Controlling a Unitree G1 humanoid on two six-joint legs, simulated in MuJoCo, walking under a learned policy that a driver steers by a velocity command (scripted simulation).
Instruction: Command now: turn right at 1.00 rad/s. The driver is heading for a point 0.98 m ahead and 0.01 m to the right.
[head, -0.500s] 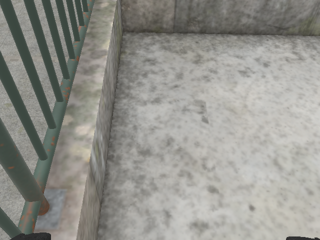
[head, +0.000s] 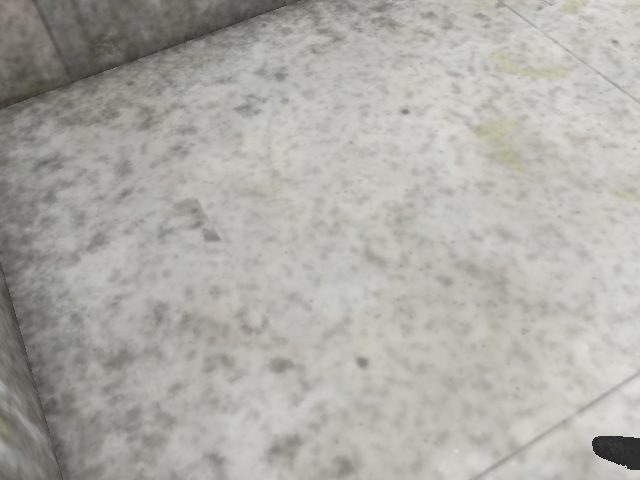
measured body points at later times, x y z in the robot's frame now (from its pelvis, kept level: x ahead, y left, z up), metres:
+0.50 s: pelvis +0.12 -0.04 +0.01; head +0.12 -0.02 +0.46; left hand +0.39 +0.12 -0.07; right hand +0.00 -0.32 -0.09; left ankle +0.11 +0.13 -0.73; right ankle +0.11 -0.21 -0.66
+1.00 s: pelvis +0.42 -0.16 -0.04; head +0.46 -0.16 +0.41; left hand +0.34 +0.11 -0.16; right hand +0.69 -0.38 -0.10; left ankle +0.59 -0.12 -0.72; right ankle +0.14 -0.23 -0.72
